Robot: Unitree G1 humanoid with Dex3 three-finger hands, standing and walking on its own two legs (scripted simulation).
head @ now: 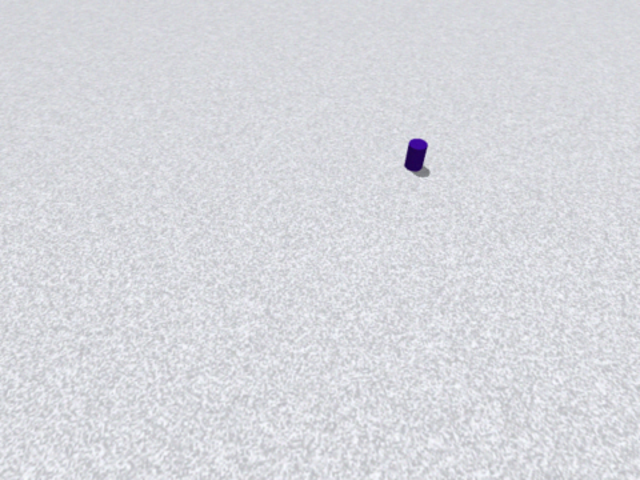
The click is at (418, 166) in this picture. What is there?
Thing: squat round
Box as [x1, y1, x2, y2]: [405, 139, 427, 170]
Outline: 412,139 410,140 408,145 405,167 410,170 418,170 421,168 427,144 425,141 421,139
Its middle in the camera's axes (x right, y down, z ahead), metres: +0.47 -0.42 +1.93
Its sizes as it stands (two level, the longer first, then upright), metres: 0.088 0.088 0.130
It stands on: the floor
